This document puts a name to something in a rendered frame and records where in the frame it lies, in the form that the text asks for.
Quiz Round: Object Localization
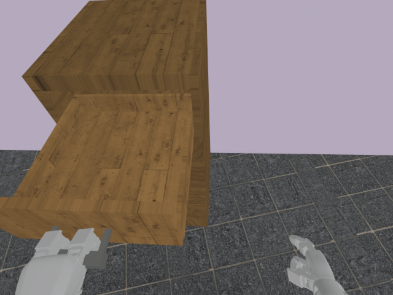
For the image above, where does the handle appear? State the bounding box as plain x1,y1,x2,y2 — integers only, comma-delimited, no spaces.
51,226,112,269

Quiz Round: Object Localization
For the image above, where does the left robot hand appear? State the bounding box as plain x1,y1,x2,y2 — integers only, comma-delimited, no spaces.
15,228,101,295

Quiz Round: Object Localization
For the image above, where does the right robot forearm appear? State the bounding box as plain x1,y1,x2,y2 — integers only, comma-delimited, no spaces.
313,278,348,295

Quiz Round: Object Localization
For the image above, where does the drawer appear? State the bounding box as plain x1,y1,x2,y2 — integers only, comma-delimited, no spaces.
0,93,194,246

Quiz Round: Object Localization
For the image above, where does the right robot hand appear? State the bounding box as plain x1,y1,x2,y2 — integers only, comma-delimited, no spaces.
287,235,335,292

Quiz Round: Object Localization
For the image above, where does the cabinet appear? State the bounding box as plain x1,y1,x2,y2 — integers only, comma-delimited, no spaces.
22,0,211,227

